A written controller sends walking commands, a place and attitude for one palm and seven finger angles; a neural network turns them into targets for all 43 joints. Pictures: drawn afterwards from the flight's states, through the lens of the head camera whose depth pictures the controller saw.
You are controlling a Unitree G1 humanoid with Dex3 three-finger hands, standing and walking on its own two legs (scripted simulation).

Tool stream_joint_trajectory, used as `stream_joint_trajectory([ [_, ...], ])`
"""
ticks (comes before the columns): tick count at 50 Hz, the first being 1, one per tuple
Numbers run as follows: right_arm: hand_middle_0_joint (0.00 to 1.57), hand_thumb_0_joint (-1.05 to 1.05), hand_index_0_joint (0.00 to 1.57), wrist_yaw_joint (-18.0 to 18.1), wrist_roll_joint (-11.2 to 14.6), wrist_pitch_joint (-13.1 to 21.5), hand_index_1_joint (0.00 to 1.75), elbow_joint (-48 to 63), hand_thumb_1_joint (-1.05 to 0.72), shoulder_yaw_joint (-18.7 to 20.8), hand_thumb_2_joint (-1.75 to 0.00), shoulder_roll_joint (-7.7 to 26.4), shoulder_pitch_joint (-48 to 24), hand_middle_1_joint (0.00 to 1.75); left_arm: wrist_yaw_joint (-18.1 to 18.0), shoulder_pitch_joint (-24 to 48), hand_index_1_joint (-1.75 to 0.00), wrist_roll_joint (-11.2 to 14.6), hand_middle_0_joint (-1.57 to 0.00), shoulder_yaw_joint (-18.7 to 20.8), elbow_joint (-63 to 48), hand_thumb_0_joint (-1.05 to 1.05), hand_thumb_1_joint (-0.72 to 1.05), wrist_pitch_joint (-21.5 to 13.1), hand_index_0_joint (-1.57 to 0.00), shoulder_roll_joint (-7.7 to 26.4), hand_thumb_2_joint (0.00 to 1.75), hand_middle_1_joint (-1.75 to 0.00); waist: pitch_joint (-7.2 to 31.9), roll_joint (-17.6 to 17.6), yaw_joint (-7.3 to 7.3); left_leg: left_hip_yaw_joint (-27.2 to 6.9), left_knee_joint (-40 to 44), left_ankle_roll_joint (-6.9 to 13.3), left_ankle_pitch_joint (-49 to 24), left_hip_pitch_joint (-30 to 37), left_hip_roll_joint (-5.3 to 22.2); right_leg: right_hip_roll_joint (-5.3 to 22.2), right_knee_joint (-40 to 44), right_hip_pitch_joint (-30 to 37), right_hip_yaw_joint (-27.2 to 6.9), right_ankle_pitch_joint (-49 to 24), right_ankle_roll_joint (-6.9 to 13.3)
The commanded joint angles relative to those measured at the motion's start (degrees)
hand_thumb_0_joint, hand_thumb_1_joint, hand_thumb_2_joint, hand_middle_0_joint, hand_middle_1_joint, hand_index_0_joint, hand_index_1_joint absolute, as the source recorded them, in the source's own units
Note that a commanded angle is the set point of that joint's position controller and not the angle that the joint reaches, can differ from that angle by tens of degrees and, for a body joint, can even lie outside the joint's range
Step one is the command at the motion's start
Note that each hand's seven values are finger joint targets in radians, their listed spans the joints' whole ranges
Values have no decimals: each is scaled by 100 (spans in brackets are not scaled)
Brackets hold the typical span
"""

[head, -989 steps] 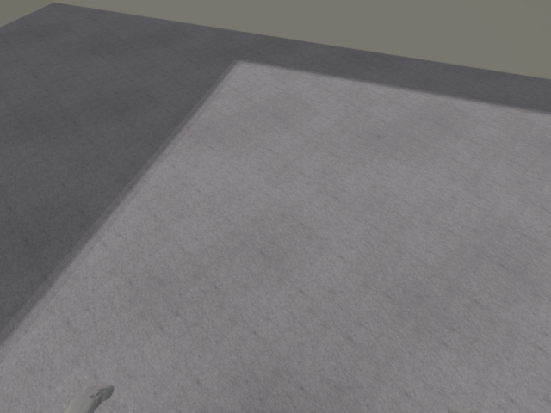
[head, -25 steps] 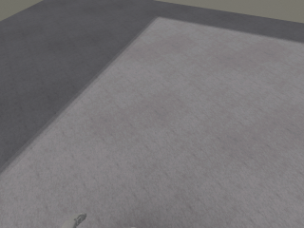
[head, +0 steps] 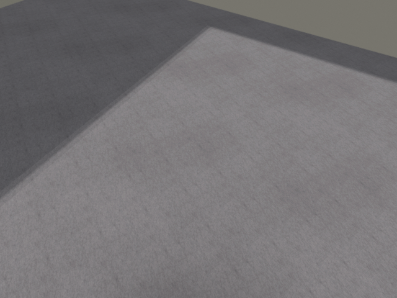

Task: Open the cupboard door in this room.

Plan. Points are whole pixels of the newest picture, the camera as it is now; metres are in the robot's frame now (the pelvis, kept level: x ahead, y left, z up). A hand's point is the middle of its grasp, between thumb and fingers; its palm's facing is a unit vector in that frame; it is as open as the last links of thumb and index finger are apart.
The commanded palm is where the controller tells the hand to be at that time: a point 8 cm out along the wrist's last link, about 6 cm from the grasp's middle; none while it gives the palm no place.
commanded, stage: turn or walk to find it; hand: left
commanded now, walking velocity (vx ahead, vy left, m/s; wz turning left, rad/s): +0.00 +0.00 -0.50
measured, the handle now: out of the picture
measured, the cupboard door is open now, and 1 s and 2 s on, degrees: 0 0 0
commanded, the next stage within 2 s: none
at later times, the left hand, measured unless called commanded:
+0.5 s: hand out of the picture +0.07 +0.16 -0.15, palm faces -0.18 -0.95 -0.27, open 7.4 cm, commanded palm none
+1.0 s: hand out of the picture +0.13 +0.19 -0.17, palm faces -0.45 -0.87 -0.23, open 7.4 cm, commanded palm none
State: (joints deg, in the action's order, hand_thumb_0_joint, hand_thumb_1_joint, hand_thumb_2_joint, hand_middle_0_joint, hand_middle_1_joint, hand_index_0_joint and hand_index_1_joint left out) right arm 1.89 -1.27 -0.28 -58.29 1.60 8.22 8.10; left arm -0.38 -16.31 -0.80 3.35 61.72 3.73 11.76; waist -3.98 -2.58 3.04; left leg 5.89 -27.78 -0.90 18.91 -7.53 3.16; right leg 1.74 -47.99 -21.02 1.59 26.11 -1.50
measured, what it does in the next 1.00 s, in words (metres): steps on the spot, turning right: right foot, then left foot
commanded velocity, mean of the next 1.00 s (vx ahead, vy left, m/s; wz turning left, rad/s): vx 0.00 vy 0.00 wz -0.50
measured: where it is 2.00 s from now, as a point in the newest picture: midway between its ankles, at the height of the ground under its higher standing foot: outside the picture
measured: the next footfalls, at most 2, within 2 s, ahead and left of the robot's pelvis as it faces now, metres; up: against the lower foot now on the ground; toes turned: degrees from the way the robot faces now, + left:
right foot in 0.20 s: +0.02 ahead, -0.13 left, +0.00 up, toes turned -13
left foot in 0.70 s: +0.03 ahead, +0.11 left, +0.00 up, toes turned -17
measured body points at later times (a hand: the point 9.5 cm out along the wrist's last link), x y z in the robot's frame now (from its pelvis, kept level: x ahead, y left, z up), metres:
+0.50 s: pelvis -0.03 -0.03 +0.00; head +0.00 -0.06 +0.45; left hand +0.08 +0.21 -0.13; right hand -0.01 -0.31 -0.15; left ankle -0.01 +0.14 -0.66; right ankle -0.01 -0.12 -0.74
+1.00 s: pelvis -0.04 +0.04 +0.01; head +0.00 +0.04 +0.45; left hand +0.15 +0.24 -0.15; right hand -0.11 -0.20 -0.13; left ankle +0.00 +0.12 -0.74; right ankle -0.14 -0.08 -0.65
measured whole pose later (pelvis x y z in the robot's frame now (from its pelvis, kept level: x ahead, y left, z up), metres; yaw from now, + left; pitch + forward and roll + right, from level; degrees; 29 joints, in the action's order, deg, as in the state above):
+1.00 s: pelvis -0.04 +0.04 +0.01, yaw -30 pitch +0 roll -1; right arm 1.2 -1.3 0.0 -53.8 1.8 9.3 13.4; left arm 1.3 -10.1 -1.5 5.2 54.5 4.7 15.4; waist -4.7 -1.7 0.5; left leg 11.8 -26.9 1.8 15.6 -11.2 4.5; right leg 2.8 -63.8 -27.3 -0.6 22.4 -5.2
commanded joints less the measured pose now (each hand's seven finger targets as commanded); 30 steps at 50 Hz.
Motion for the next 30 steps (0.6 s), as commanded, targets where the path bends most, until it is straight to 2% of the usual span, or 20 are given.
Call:
stream_joint_trajectory([
  [1,20,0,20,88,-38,12,30,278,-90,352,-90,1244,93,30,78,350,-30,-21,-20,171,-632,0,90,-90,-20,412,90,-30,-82,1323,-252,-556,697,876,-3262,62,1544,128,-854,-709,22,246,-58],
  [3,20,0,20,64,-53,2,30,313,-90,421,-90,1296,152,30,112,392,-30,-30,-20,160,-690,0,90,-90,-20,331,90,-30,-8,1377,-292,-403,602,826,-3057,89,1489,117,-458,-520,223,140,-98],
  [6,20,0,20,27,-37,-26,30,355,-90,485,-90,1411,141,30,138,333,-30,-35,-20,152,-765,0,90,-138,-20,342,90,-30,182,1387,-314,-332,266,761,-2934,165,1548,50,424,-90,464,-152,-78],
  [8,20,0,20,11,-15,-42,30,418,-90,512,-90,1453,13,30,145,-2,-30,-49,-20,193,-713,0,90,-188,-20,440,90,-30,303,1205,-116,-91,-332,525,-2626,-29,1434,11,1406,512,561,-1006,-47],
  [9,20,0,20,-4,17,-42,30,474,-90,516,-90,1407,-24,30,137,-378,-30,-72,-20,232,-625,0,90,-238,-20,655,90,-30,538,689,74,153,-1105,277,-2111,-279,1199,137,2137,1130,370,-1967,2],
  [10,20,0,20,-29,62,-50,30,615,-90,447,-90,1020,65,30,66,-580,-30,-132,-20,322,-593,0,90,-318,-20,1242,90,-30,654,-1043,172,426,-2418,-83,-155,-1424,567,1238,2656,1870,-1239,-3577,385],
  [11,20,0,20,-36,80,-100,30,874,-90,349,-90,793,-280,30,5,-676,-30,-51,-20,348,-565,0,90,-321,-20,1480,90,-30,536,-1677,265,33,-3384,-197,1885,-2246,23,2060,2724,1851,-2321,-5078,1072],
  [12,20,0,20,8,96,-193,30,864,-90,334,-90,900,-314,30,-57,-563,-30,-13,-20,350,-664,0,90,-297,-20,1402,90,-30,574,-1236,233,-633,-3790,-130,1661,-2185,145,2014,2907,1583,-2234,-4120,1339],
  [13,20,0,20,-8,70,-210,30,849,-90,348,-90,939,-397,30,-78,-231,-30,-30,-20,384,-783,0,90,-284,-20,1332,90,-30,327,-1385,185,-768,-4010,-100,1399,-2378,204,1818,3155,1193,-2346,-2939,1308],
  [14,20,0,20,-33,59,-205,30,813,-90,376,-90,1025,-440,30,-69,132,-30,-34,-20,364,-909,0,90,-250,-20,1252,90,-30,125,-959,74,-803,-4164,-115,996,-2465,240,1648,3175,993,-2204,-2198,1267],
  [15,20,0,20,-66,27,-202,30,765,-90,377,-90,1093,-348,30,-55,392,-30,-31,-20,311,-1014,0,90,-252,-20,1148,90,-30,143,-694,-55,-780,-4117,-149,648,-2342,252,1443,3136,849,-1945,-1977,1144],
  [16,20,0,20,-91,18,-200,30,695,-90,372,-90,1054,-173,30,-54,545,-30,-31,-20,301,-1069,0,90,-263,-20,1086,90,-30,334,-428,-160,-727,-3976,-179,407,-2183,240,1289,3078,885,-1730,-1964,1034],
  [18,20,0,20,-116,5,-206,30,644,-90,343,-90,1025,21,30,-33,530,-30,-31,-20,270,-1131,0,90,-305,-20,1117,90,-30,627,-401,-198,-645,-3747,-247,154,-2147,154,1082,3004,1173,-1468,-2093,906],
  [21,20,0,20,-103,7,-193,30,682,-90,316,-90,1048,-48,30,-29,357,-30,-31,-20,270,-1083,0,90,-319,-20,1146,90,-30,658,-389,-109,-657,-3406,-310,127,-2212,121,1074,3021,1345,-1596,-2114,946],
  [24,20,0,20,-82,20,-172,30,777,-90,286,-90,1045,-199,30,-14,267,-30,-61,-20,280,-1064,0,90,-296,-20,1220,90,-30,537,-424,-40,-637,-2912,-326,322,-2109,67,1105,3062,1191,-1884,-2073,1090],
  [29,20,0,20,-52,73,-109,30,837,-90,250,-90,1012,-88,30,10,409,-30,-85,-20,330,-1142,0,90,-235,-20,1336,90,-30,528,-621,-56,-527,-1818,-236,569,-1492,-84,1027,3029,871,-2226,-1917,1184],
  [30,20,0,20,-41,88,-79,30,841,-90,237,-90,1015,32,30,3,509,-30,-86,-20,335,-1169,0,90,-226,-20,1350,90,-30,570,-635,-122,-540,-1490,-203,592,-1328,-104,1014,2943,841,-2296,-2052,1182],
])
